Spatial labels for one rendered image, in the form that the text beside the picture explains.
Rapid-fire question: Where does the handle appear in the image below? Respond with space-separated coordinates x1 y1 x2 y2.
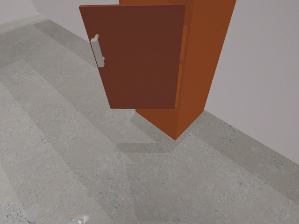
90 34 105 67

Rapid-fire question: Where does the left robot hand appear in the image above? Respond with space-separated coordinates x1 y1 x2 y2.
68 214 90 224

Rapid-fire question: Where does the cupboard door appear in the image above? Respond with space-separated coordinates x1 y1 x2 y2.
79 3 185 109

